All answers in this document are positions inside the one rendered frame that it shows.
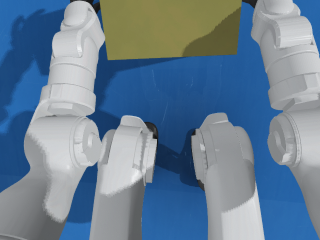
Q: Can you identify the left robot hand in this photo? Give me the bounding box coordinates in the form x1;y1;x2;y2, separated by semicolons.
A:
70;0;101;14

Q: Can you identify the robot left forearm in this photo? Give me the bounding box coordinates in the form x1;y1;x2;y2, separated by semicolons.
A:
24;0;105;159

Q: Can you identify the robot left upper arm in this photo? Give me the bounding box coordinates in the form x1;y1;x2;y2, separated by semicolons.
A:
0;116;102;240

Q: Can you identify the robot left thigh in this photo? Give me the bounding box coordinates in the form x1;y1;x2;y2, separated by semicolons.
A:
89;125;157;240

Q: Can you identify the robot right shin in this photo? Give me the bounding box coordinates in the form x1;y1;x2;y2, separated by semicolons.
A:
199;112;255;183

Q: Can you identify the robot right upper arm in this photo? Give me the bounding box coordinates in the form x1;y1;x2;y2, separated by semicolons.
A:
267;108;320;240

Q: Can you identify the carton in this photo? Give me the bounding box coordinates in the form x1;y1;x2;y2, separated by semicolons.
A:
99;0;242;60

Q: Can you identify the robot right forearm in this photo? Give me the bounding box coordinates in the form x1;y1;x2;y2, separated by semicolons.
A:
250;0;320;112

